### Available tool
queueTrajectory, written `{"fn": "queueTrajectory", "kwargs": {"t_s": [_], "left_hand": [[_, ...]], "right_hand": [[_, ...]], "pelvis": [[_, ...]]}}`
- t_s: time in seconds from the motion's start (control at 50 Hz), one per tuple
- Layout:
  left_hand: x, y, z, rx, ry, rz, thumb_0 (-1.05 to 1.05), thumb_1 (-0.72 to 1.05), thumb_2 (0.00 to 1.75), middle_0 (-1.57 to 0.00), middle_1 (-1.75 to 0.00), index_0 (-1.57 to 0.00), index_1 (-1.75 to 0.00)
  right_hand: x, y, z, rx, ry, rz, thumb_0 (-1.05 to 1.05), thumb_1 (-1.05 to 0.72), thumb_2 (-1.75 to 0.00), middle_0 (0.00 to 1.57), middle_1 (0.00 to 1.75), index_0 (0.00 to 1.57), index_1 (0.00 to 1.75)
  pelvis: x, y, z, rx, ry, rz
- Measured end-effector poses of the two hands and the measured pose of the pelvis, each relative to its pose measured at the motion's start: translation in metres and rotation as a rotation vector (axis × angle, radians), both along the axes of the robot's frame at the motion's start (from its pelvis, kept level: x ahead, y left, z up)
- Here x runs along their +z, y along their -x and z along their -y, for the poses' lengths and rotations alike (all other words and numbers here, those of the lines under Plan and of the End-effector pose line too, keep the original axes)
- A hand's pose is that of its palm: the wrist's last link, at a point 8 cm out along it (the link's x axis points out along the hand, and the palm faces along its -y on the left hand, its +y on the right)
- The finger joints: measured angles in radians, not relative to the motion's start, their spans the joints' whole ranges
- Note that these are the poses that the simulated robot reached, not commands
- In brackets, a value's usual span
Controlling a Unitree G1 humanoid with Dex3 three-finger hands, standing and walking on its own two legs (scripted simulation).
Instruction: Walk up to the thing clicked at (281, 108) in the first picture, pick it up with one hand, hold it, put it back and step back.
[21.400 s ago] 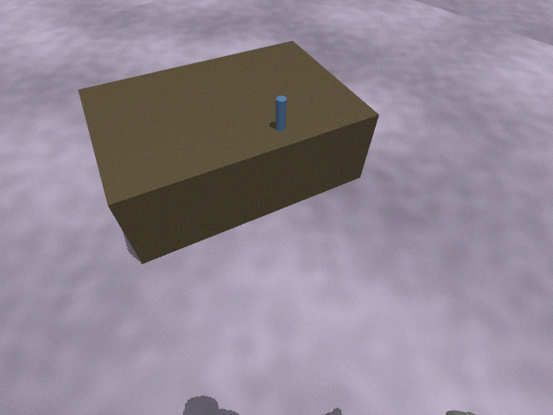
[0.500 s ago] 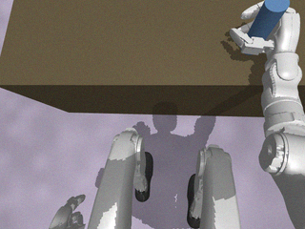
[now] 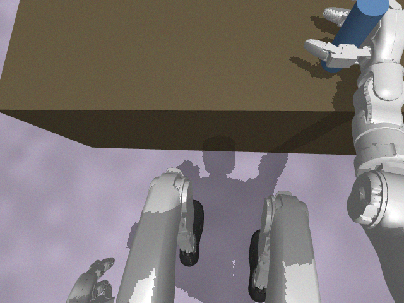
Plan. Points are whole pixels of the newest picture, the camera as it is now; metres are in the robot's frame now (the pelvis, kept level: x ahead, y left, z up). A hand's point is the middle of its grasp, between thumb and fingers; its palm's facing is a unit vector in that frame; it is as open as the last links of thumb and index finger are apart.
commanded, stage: withdraw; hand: right
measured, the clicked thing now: (349, 38) +0.56 -0.16 +0.01
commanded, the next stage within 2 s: rise in 0.24 s
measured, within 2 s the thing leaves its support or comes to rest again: neither
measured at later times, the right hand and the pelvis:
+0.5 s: hand out of the picture +0.58 -0.22 +0.13, palm faces +0.05 +0.98 -0.21, open 16.2 cm; pelvis +0.02 +0.00 +0.11, yaw +2 degrees
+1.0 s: hand out of the picture +0.49 -0.24 +0.18, palm faces +0.13 +0.94 -0.32, open 17.3 cm; pelvis +0.08 -0.01 +0.26, yaw +2 degrees
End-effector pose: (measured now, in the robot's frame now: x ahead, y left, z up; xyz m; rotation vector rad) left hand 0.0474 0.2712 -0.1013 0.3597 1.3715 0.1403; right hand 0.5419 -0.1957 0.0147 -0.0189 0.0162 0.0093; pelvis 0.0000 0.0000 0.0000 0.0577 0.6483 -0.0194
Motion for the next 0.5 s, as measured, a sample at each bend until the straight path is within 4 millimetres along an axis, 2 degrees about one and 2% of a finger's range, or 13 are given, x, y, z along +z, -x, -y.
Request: {"fn": "queueTrajectory", "kwargs": {"t_s": [0.12, 0.22, 0.38, 0.5], "left_hand": [[0.005, 0.003, -0.001, 0.021, -0.005, -0.003, 0.0, 0.89, 0.89, -0.21, -0.3, -0.21, -0.3], [0.021, 0.004, 0.001, 0.055, -0.007, 0.004, 0.0, 0.89, 0.89, -0.21, -0.3, -0.21, -0.3], [0.071, 0.004, 0.001, 0.087, -0.03, 0.033, 0.0, 0.89, 0.89, -0.21, -0.3, -0.21, -0.3], [0.113, 0.009, 0.003, 0.123, -0.027, 0.0, 0.0, 0.88, 0.9, -0.21, -0.31, -0.21, -0.3]], "right_hand": [[0.016, -0.006, 0.01, -0.018, 0.015, 0.014, 0.0, 0.01, -0.45, 0.56, 0.49, 0.55, 0.5], [0.05, -0.011, 0.028, -0.047, 0.031, 0.021, 0.0, 0.07, -0.4, 0.47, 0.41, 0.46, 0.42], [0.116, -0.017, 0.058, -0.057, 0.014, -0.014, -0.01, 0.25, -0.23, 0.28, 0.23, 0.27, 0.24], [0.132, -0.012, 0.075, -0.087, 0.187, -0.235, -0.01, 0.36, -0.14, 0.14, 0.12, 0.15, 0.13]], "pelvis": [[0.005, 0.0, 0.0, 0.003, 0.0, 0.002], [0.023, -0.002, -0.001, 0.008, 0.003, 0.011], [0.067, -0.009, 0.0, 0.013, 0.002, 0.034], [0.107, -0.016, 0.002, 0.027, -0.005, 0.076]]}}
